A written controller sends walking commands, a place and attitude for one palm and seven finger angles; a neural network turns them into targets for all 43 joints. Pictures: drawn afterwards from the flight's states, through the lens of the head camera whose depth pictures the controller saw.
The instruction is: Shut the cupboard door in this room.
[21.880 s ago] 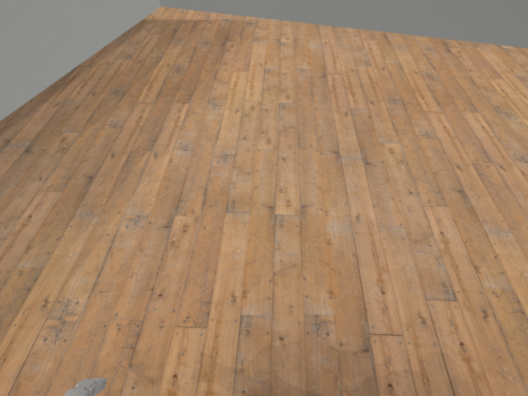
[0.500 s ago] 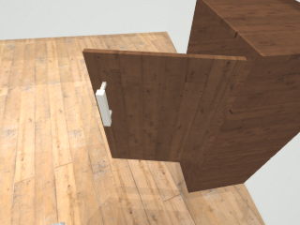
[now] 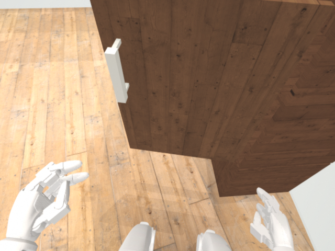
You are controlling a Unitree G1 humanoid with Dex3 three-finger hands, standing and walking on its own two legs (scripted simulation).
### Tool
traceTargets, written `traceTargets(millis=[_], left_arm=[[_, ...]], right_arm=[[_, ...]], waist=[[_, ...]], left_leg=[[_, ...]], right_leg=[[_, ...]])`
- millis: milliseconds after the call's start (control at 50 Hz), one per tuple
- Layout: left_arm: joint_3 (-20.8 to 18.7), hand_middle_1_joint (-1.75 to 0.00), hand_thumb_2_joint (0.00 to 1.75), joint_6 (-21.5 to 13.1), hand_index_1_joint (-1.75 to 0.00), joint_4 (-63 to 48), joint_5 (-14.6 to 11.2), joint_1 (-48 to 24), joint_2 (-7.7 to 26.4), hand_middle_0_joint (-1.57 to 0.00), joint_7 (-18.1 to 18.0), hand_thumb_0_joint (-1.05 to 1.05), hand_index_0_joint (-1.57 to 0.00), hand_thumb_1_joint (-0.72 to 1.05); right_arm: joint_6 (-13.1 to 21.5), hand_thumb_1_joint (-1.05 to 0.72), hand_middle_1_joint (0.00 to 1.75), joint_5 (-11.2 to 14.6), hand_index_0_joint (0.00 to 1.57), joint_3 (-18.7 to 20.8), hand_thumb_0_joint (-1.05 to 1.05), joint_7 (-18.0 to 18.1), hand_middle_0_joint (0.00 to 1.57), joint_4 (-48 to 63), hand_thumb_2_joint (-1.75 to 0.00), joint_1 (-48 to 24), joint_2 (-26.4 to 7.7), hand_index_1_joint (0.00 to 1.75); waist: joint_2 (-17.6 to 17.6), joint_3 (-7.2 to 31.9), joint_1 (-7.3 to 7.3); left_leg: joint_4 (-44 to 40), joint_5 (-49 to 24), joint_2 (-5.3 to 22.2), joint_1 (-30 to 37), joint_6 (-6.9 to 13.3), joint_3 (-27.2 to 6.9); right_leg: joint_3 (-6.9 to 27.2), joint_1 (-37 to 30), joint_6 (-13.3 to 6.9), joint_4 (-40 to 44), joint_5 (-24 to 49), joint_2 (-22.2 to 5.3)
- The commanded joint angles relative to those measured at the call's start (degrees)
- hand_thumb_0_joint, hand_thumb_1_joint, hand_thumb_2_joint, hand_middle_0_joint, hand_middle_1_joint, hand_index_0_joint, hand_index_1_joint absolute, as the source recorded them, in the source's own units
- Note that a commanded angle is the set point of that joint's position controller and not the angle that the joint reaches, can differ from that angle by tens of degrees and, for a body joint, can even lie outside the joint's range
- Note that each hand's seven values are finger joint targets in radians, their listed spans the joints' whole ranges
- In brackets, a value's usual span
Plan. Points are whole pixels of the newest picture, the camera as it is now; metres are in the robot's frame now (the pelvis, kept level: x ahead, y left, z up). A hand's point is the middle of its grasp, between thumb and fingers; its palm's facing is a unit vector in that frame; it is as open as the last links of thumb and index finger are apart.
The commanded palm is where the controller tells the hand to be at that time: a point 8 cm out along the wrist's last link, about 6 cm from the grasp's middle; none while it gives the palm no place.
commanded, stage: raise the hand and make a fist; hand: left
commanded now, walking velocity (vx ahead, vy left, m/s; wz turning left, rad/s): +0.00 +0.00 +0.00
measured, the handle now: (120, 72) +0.48 +0.18 +0.15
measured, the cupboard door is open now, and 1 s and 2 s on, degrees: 77 77 77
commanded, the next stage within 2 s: bring the fist close to the handle in 1.38 s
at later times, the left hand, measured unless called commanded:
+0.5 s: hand (67, 177) +0.23 +0.22 +0.11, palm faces -0.01 -1.00 -0.03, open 3.4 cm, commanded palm +0.20 +0.27 +0.12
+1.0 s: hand (72, 145) +0.27 +0.21 +0.15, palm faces -0.01 -1.00 -0.05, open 3.1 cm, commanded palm +0.24 +0.26 +0.16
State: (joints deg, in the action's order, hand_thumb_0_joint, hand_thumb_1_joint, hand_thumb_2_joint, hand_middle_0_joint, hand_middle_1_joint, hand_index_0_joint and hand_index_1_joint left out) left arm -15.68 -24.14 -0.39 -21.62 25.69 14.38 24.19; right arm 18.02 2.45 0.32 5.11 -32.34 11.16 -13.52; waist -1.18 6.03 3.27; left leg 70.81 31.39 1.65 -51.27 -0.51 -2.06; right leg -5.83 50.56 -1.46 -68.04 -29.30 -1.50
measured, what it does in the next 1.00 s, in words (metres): rises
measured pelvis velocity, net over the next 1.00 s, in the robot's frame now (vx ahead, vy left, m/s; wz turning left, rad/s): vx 0.04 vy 0.02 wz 0.00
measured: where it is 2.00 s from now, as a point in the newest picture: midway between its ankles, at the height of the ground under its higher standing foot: outside the picture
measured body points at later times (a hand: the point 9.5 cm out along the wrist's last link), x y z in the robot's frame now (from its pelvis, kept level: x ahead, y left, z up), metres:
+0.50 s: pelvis +0.03 +0.02 +0.03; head +0.07 +0.03 +0.48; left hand +0.22 +0.27 +0.11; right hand +0.22 -0.21 -0.03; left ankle +0.04 +0.12 -0.64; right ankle +0.05 -0.11 -0.64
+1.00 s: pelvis +0.04 +0.02 +0.06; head +0.06 +0.01 +0.51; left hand +0.26 +0.26 +0.16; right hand +0.22 -0.21 -0.01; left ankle +0.04 +0.12 -0.64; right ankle +0.05 -0.11 -0.64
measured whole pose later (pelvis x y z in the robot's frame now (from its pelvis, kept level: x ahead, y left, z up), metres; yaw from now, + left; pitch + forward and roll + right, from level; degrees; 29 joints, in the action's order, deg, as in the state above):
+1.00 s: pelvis +0.04 +0.02 +0.06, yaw +0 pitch +7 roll -2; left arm -10.9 -11.0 -7.7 -17.5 20.0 15.3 14.5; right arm 13.6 2.9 -2.4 4.3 -30.9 15.5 -14.0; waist -2.6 5.7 0.5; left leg 51.0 26.3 0.4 -31.2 1.1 -0.2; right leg -4.3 30.7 0.6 -48.1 -23.8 -1.9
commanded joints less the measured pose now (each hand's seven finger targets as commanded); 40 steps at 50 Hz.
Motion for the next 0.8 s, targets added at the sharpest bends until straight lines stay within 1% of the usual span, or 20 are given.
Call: traceTargets(millis=[0, 80, 100, 120, 140, 200, 240, 280, 300, 340, 400, 420, 440, 580, 600, 660, 680, 700, 720, 780], left_arm=[[-4.10, -0.84, 0.90, 0.32, -0.84, -12.19, -0.32, -1.92, 9.37, -0.69, 0.22, 0.00, -0.69, 0.90], [-5.31, -0.92, 0.90, 2.71, -0.92, -14.10, -0.93, 1.35, 9.15, -0.77, -0.92, 0.00, -0.77, 0.90], [-5.72, -0.94, 0.90, 2.95, -0.94, -14.24, -0.93, 2.10, 9.35, -0.79, -1.45, 0.00, -0.79, 0.90], [-5.38, -0.96, 0.90, 2.89, -0.96, -14.80, -0.93, 2.66, 8.71, -0.81, -1.81, 0.00, -0.81, 0.90], [-4.84, -0.98, 0.90, 2.79, -0.98, -15.05, -0.88, 3.34, 8.07, -0.82, -2.18, 0.00, -0.82, 0.90], [-4.23, -1.04, 0.90, 2.08, -1.04, -15.87, -0.48, 2.15, 8.44, -0.88, -3.38, 0.00, -0.88, 0.90], [-2.69, -1.08, 0.90, 1.59, -1.08, -17.25, 0.04, 2.32, 7.58, -0.92, -3.79, 0.00, -0.92, 0.90], [-2.21, -1.12, 0.90, 1.53, -1.12, -17.27, 0.37, 2.18, 7.56, -0.95, -4.17, 0.00, -0.95, 0.90], [-2.68, -1.14, 0.90, 1.63, -1.14, -17.63, 0.50, 0.70, 8.81, -0.97, -4.33, 0.00, -0.97, 0.90], [-1.65, -1.18, 0.90, 1.75, -1.18, -18.30, 0.65, 0.17, 7.90, -1.01, -4.60, 0.00, -1.01, 0.90], [-1.42, -1.24, 0.90, 2.38, -1.24, -19.34, 1.28, -1.16, 8.72, -1.06, -5.64, 0.00, -1.06, 0.90], [-0.55, -1.26, 0.90, 2.57, -1.26, -19.90, 1.46, -1.26, 7.92, -1.08, -5.82, 0.00, -1.08, 0.90], [-0.79, -1.28, 0.90, 2.71, -1.28, -20.56, 1.61, -1.26, 8.16, -1.10, -6.18, 0.00, -1.10, 0.90], [-0.14, -1.42, 0.90, 5.29, -1.42, -19.21, 2.21, -2.48, 7.64, -1.23, -7.79, 0.00, -1.23, 0.90], [-1.06, -1.44, 0.90, 5.68, -1.44, -18.70, 2.45, -2.82, 8.89, -1.24, -8.02, 0.00, -1.24, 0.90], [0.09, -1.50, 0.90, 6.09, -1.50, -20.06, 2.49, -4.12, 7.78, -1.30, -8.35, 0.00, -1.30, 0.90], [0.26, -1.50, 0.90, 6.12, -1.50, -20.66, 2.55, -4.92, 7.75, -1.30, -8.41, 0.00, -1.30, 0.90], [-0.94, -1.50, 0.90, 6.48, -1.50, -19.99, 2.61, -5.46, 9.09, -1.30, -8.82, 0.00, -1.30, 0.90], [0.62, -1.50, 0.90, 6.59, -1.50, -20.60, 2.93, -5.66, 7.66, -1.30, -8.86, 0.00, -1.30, 0.90], [0.33, -1.50, 0.90, 7.38, -1.50, -19.58, 2.87, -7.74, 7.99, -1.30, -9.02, 0.00, -1.30, 0.90]], right_arm=[[2.57, -0.90, 0.30, 0.39, 0.20, 3.23, 0.00, 0.78, 0.20, 8.54, -0.90, -1.60, -6.91, 0.30], [1.31, -0.90, 0.30, 0.33, 0.20, 3.49, 0.00, 0.26, 0.20, 9.77, -0.90, -1.85, -6.20, 0.30], [0.94, -0.90, 0.30, 0.10, 0.20, 3.20, 0.00, 0.15, 0.20, 10.18, -0.90, -1.98, -6.06, 0.30], [0.66, -0.90, 0.30, 0.00, 0.20, 3.34, 0.00, -0.02, 0.20, 10.43, -0.90, -1.53, -5.91, 0.30], [0.41, -0.90, 0.30, 0.05, 0.20, 3.39, 0.00, -0.15, 0.20, 10.71, -0.90, -1.48, -5.75, 0.30], [-0.18, -0.90, 0.30, -0.07, 0.20, 2.94, 0.00, -0.38, 0.20, 11.12, -0.90, -1.38, -6.02, 0.30], [-0.30, -0.90, 0.30, -0.01, 0.20, 2.97, 0.00, -0.51, 0.20, 11.58, -0.90, -0.59, -6.32, 0.30], [-0.46, -0.90, 0.30, 0.12, 0.20, 2.84, 0.00, -0.53, 0.20, 11.85, -0.90, -0.21, -6.52, 0.30], [-0.64, -0.90, 0.30, -0.02, 0.20, 2.49, 0.00, -0.41, 0.20, 11.89, -0.90, -0.47, -6.78, 0.30], [-0.85, -0.90, 0.30, 0.22, 0.20, 2.43, 0.00, -0.33, 0.20, 12.33, -0.90, 0.07, -6.91, 0.30], [-0.89, -0.90, 0.30, 0.24, 0.20, 2.00, 0.00, -0.27, 0.20, 12.25, -0.90, -0.12, -7.13, 0.30], [-0.93, -0.90, 0.30, 0.35, 0.20, 1.96, 0.00, -0.31, 0.20, 12.55, -0.90, 0.30, -7.03, 0.30], [-0.88, -0.90, 0.30, 0.38, 0.20, 1.92, 0.00, -0.33, 0.20, 12.57, -0.90, 0.24, -7.15, 0.30], [-1.32, -0.90, 0.30, 0.48, 0.20, 1.29, 0.00, -0.54, 0.20, 12.69, -0.90, 0.24, -7.22, 0.30], [-1.42, -0.90, 0.30, 0.42, 0.20, 1.29, 0.00, -0.50, 0.20, 12.28, -0.90, -0.12, -7.30, 0.30], [-1.24, -0.90, 0.30, 0.49, 0.20, 0.97, 0.00, -0.59, 0.20, 12.65, -0.90, 0.02, -7.21, 0.30], [-1.11, -0.90, 0.30, 0.51, 0.20, 0.94, 0.00, -0.64, 0.20, 12.53, -0.90, 0.28, -7.26, 0.30], [-1.18, -0.90, 0.30, 0.24, 0.20, 0.87, 0.00, -0.56, 0.20, 12.10, -0.90, 0.05, -7.39, 0.30], [-1.09, -0.90, 0.30, 0.41, 0.20, 0.73, 0.00, -0.69, 0.20, 12.18, -0.90, 0.18, -7.21, 0.30], [-0.89, -0.90, 0.30, 0.44, 0.20, 0.56, 0.00, -0.61, 0.20, 11.72, -0.90, 0.14, -7.44, 0.30]], waist=[[-1.10, 11.37, -2.21], [-0.60, 13.45, -1.28], [-0.55, 13.67, -0.51], [0.78, 14.86, -0.78], [0.39, 14.23, -0.88], [-0.90, 11.23, -1.11], [-0.61, 12.27, -1.81], [-1.34, 11.17, -2.13], [-1.77, 10.49, -1.85], [-1.10, 10.74, -2.34], [-3.25, 9.95, -2.21], [-2.49, 10.46, -2.54], [-3.46, 11.23, -2.22], [-1.89, 8.41, -2.55], [-2.21, 7.65, -2.54], [-2.06, 8.30, -2.65], [-2.84, 8.72, -2.77], [-1.81, 8.17, -2.75], [-2.35, 8.47, -2.99], [-2.06, 7.09, -3.11]], left_leg=[[-12.24, -13.06, -1.88, 5.49, 2.12, -0.69], [-14.59, -16.47, -1.96, 8.33, 1.58, -0.51], [-14.77, -18.21, -2.06, 8.44, 1.61, -0.63], [-15.21, -19.35, -2.10, 9.01, 1.49, -0.62], [-15.45, -19.43, -2.11, 9.27, 1.35, -0.43], [-16.68, -17.98, -2.15, 9.32, 1.22, -0.44], [-17.67, -18.43, -2.01, 11.39, 1.29, -0.60], [-18.57, -16.98, -2.07, 11.76, 1.22, -0.50], [-18.67, -17.16, -2.14, 11.46, 1.26, -0.68], [-19.75, -16.68, -2.09, 12.81, 1.28, -0.71], [-21.14, -16.89, -1.98, 14.51, 1.25, -1.05], [-21.79, -16.98, -1.92, 15.37, 1.23, -1.10], [-22.16, -17.64, -1.87, 16.13, 1.14, -1.15], [-24.98, -16.72, -1.68, 17.35, 0.96, -1.15], [-24.95, -17.09, -1.64, 17.60, 1.00, -1.02], [-25.90, -18.16, -1.52, 19.17, 0.98, -0.97], [-26.06, -18.91, -1.53, 20.07, 0.93, -0.95], [-26.09, -19.09, -1.49, 19.74, 1.01, -0.98], [-26.60, -19.63, -1.39, 20.81, 0.99, -0.92], [-27.66, -17.95, -1.42, 21.00, 0.89, -1.03]], right_leg=[[7.10, -11.53, 0.17, 15.43, 4.56, 2.10], [5.49, -14.60, 0.63, 15.63, 10.63, 1.82], [5.20, -15.84, 0.25, 15.03, 12.93, 2.11], [4.55, -16.69, 0.45, 14.72, 14.86, 1.94], [4.62, -16.58, 0.65, 15.00, 15.58, 1.87], [4.34, -16.21, 0.13, 15.86, 13.33, 2.12], [3.34, -15.72, 0.30, 15.85, 14.33, 2.21], [3.11, -15.20, 0.33, 16.68, 12.70, 2.23], [3.24, -15.87, -0.06, 16.68, 12.77, 2.32], [2.69, -15.93, 0.15, 17.35, 12.38, 2.25], [2.20, -16.51, -0.14, 17.92, 12.75, 2.44], [1.75, -16.77, 0.05, 18.14, 12.90, 2.40], [1.69, -17.25, -0.01, 18.17, 13.42, 2.38], [1.06, -19.01, 0.25, 20.64, 13.37, 2.19], [1.45, -19.69, 0.09, 21.13, 13.72, 2.13], [1.07, -20.48, 0.23, 21.68, 14.77, 2.08], [1.08, -20.63, 0.26, 21.82, 15.52, 2.02], [1.30, -21.52, 0.22, 22.26, 15.89, 1.98], [1.05, -21.72, 0.27, 22.46, 16.20, 1.99], [1.04, -21.69, 0.40, 23.61, 14.94, 1.87]])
